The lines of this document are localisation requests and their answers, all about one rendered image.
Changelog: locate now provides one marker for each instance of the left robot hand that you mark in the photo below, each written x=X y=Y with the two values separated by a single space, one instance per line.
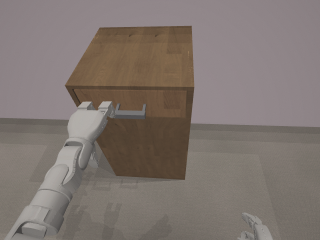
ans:
x=88 y=123

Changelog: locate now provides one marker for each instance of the right robot hand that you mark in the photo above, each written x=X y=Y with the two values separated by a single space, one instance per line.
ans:
x=261 y=232

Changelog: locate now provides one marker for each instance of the drawer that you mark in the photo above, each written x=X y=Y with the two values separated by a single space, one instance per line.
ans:
x=159 y=103

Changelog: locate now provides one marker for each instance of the handle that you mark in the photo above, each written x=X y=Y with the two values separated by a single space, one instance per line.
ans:
x=130 y=114

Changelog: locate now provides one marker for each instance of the cabinet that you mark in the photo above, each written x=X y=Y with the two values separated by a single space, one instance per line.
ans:
x=141 y=58

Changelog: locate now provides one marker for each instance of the robot left forearm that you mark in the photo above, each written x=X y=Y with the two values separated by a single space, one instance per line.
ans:
x=44 y=215

